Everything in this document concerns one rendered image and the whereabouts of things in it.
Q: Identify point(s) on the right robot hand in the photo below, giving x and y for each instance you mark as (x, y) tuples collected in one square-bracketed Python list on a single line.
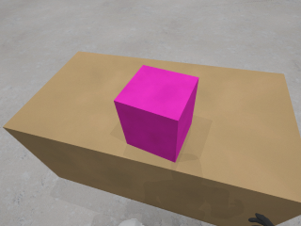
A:
[(261, 219)]

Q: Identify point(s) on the pedestal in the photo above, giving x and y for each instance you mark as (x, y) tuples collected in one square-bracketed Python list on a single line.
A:
[(241, 155)]

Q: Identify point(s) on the carton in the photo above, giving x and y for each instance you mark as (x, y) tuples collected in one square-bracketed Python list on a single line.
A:
[(156, 109)]

